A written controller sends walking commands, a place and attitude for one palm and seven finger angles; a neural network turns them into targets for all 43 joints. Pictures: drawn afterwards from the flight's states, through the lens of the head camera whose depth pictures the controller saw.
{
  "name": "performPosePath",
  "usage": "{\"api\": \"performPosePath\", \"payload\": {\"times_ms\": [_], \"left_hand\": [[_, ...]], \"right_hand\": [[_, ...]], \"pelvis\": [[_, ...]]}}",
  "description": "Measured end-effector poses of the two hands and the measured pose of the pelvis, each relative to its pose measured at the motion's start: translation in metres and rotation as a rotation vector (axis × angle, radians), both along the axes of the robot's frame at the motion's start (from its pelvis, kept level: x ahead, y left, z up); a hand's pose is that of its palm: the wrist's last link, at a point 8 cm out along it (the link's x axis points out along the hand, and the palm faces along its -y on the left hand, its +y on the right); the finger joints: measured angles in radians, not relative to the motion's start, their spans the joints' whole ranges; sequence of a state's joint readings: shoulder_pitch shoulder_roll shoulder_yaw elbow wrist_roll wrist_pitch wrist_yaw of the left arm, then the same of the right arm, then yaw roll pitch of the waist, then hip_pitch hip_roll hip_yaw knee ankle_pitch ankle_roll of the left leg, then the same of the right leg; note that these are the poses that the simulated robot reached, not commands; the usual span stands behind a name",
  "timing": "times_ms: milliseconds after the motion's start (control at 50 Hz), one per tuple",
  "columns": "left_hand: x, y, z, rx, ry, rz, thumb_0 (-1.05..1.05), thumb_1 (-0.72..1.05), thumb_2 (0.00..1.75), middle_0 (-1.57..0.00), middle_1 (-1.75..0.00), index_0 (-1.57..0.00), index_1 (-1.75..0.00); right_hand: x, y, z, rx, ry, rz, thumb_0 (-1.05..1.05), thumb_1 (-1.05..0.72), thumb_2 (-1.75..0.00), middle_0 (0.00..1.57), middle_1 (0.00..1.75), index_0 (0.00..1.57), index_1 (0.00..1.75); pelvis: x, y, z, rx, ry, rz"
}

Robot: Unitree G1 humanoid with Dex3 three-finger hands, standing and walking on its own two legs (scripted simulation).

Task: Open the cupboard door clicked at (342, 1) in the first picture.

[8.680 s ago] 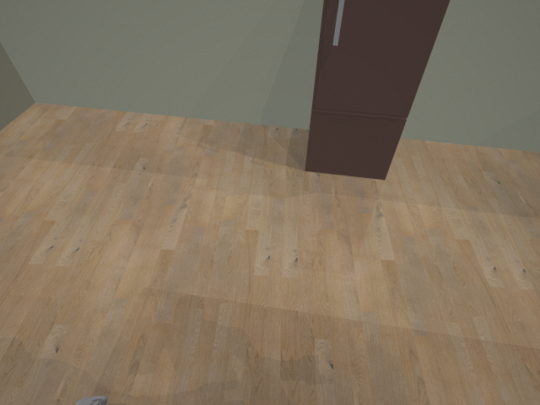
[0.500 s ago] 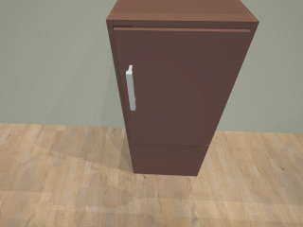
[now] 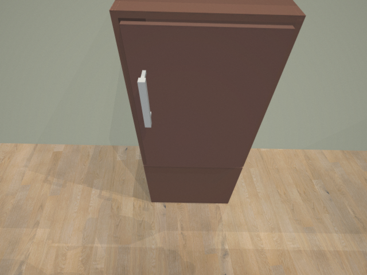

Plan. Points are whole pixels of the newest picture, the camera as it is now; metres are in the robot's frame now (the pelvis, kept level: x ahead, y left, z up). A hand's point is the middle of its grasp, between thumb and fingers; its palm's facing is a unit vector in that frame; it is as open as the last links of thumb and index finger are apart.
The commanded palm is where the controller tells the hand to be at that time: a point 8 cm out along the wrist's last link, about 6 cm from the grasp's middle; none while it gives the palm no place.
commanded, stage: shuffle to correct the standing spot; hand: left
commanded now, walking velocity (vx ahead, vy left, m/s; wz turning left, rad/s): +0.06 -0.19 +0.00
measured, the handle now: (146, 100) +0.56 +0.14 +0.05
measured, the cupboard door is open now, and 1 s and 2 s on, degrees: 0 0 0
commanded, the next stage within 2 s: come to a stop and stand still in 0.10 s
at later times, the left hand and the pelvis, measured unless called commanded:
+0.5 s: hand out of the picture +0.01 +0.10 -0.18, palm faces +0.08 -0.99 -0.14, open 7.4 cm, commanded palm none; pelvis +0.03 -0.05 +0.00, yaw +0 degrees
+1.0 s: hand out of the picture +0.07 +0.18 -0.17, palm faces +0.01 -0.97 -0.24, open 7.4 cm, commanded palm none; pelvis +0.01 -0.01 +0.00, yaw -1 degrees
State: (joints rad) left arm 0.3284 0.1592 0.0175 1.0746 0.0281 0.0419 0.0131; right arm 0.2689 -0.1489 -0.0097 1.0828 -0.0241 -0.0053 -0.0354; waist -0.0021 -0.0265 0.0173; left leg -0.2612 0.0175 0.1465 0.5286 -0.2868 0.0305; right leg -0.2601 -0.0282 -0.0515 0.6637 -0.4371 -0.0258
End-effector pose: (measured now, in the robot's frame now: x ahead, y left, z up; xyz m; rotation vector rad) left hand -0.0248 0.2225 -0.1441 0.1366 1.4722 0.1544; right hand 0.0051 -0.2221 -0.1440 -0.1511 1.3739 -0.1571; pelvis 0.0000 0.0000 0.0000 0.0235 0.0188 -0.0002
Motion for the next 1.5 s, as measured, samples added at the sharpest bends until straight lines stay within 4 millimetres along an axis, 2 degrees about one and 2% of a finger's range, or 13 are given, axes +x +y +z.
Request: {"api": "performPosePath", "payload": {"times_ms": [100, 160, 280, 380, 480, 580, 680, 760, 840, 980, 1100, 1260, 1500], "left_hand": [[0.007, -0.018, 0.001, 0.015, -0.015, 0.001, 0.00, 0.91, 0.90, -0.20, -0.30, -0.20, -0.30], [0.011, -0.030, 0.003, 0.020, -0.048, 0.035, 0.00, 0.91, 0.90, -0.20, -0.30, -0.20, -0.30], [0.010, -0.059, 0.003, -0.014, -0.033, 0.054, 0.00, 0.91, 0.90, -0.20, -0.30, -0.20, -0.30], [0.012, -0.074, -0.006, -0.056, -0.011, 0.048, 0.00, 0.91, 0.90, -0.20, -0.30, -0.20, -0.30], [0.027, -0.077, -0.008, -0.052, -0.028, 0.058, 0.00, 0.91, 0.90, -0.20, -0.30, -0.20, -0.30], [0.040, -0.066, 0.001, -0.004, -0.070, 0.048, 0.01, 0.92, 0.90, -0.20, -0.30, -0.20, -0.30], [0.045, -0.049, 0.010, 0.051, -0.097, 0.027, 0.01, 0.92, 0.90, -0.20, -0.30, -0.20, -0.30], [0.049, -0.036, 0.012, 0.075, -0.132, -0.018, 0.01, 0.91, 0.90, -0.20, -0.30, -0.20, -0.30], [0.057, -0.022, 0.008, 0.072, -0.175, -0.049, 0.00, 0.91, 0.90, -0.20, -0.30, -0.20, -0.30], [0.081, 0.004, 0.010, 0.058, -0.241, -0.067, 0.00, 0.91, 0.90, -0.20, -0.30, -0.20, -0.30], [0.086, 0.021, 0.012, 0.047, -0.247, -0.079, 0.00, 0.91, 0.90, -0.20, -0.30, -0.20, -0.30], [0.071, 0.039, 0.008, 0.043, -0.172, -0.073, 0.00, 0.91, 0.90, -0.20, -0.30, -0.20, -0.30], [0.052, 0.053, 0.005, 0.040, -0.081, -0.047, 0.00, 0.91, 0.90, -0.20, -0.30, -0.20, -0.30]], "right_hand": [[-0.012, -0.025, -0.010, 0.004, 0.039, -0.021, 0.00, -0.90, -0.90, 0.20, 0.30, 0.20, 0.30], [-0.008, -0.039, -0.007, -0.004, 0.078, -0.002, 0.00, -0.90, -0.90, 0.20, 0.30, 0.20, 0.30], [0.035, -0.054, 0.006, -0.020, 0.009, 0.026, 0.01, -0.91, -0.90, 0.19, 0.30, 0.20, 0.30], [0.081, -0.050, 0.007, -0.022, -0.106, 0.040, 0.00, -0.92, -0.90, 0.19, 0.30, 0.20, 0.30], [0.105, -0.040, 0.013, -0.005, -0.162, 0.064, 0.00, -0.92, -0.90, 0.19, 0.30, 0.20, 0.30], [0.109, -0.034, 0.010, 0.025, -0.171, 0.071, 0.00, -0.91, -0.90, 0.19, 0.30, 0.20, 0.30], [0.098, -0.039, 0.007, 0.031, -0.164, 0.049, -0.01, -0.93, -0.90, 0.20, 0.30, 0.20, 0.30], [0.081, -0.045, 0.006, 0.018, -0.164, 0.015, -0.01, -0.92, -0.90, 0.20, 0.30, 0.20, 0.30], [0.058, -0.044, 0.002, -0.004, -0.143, -0.004, 0.00, -0.91, -0.90, 0.19, 0.30, 0.20, 0.30], [0.019, -0.021, 0.008, -0.009, -0.072, 0.008, 0.00, -0.91, -0.90, 0.19, 0.30, 0.20, 0.30], [0.003, -0.003, 0.012, -0.008, -0.030, 0.018, 0.01, -0.90, -0.90, 0.19, 0.30, 0.20, 0.30], [0.012, 0.005, 0.016, -0.032, -0.032, 0.026, 0.01, -0.90, -0.90, 0.20, 0.30, 0.20, 0.30], [0.056, 0.000, 0.024, -0.078, -0.087, 0.063, 0.00, -0.90, -0.90, 0.20, 0.30, 0.20, 0.30]], "pelvis": [[0.002, -0.021, -0.006, -0.009, 0.006, -0.001], [0.008, -0.033, -0.003, -0.019, 0.009, 0.021], [0.018, -0.047, 0.003, -0.022, 0.016, 0.025], [0.028, -0.049, -0.001, -0.047, 0.005, 0.002], [0.035, -0.052, 0.002, -0.024, -0.013, 0.001], [0.034, -0.051, 0.004, -0.013, -0.010, 0.004], [0.031, -0.049, 0.005, -0.014, -0.011, -0.002], [0.024, -0.044, 0.002, -0.039, -0.012, -0.017], [0.020, -0.033, -0.003, -0.056, -0.029, -0.012], [0.013, -0.013, 0.001, -0.039, -0.043, -0.013], [0.008, 0.003, 0.004, -0.037, -0.027, -0.011], [0.010, 0.017, 0.007, -0.035, -0.017, -0.012], [0.020, 0.029, 0.008, -0.036, -0.016, -0.012]]}}
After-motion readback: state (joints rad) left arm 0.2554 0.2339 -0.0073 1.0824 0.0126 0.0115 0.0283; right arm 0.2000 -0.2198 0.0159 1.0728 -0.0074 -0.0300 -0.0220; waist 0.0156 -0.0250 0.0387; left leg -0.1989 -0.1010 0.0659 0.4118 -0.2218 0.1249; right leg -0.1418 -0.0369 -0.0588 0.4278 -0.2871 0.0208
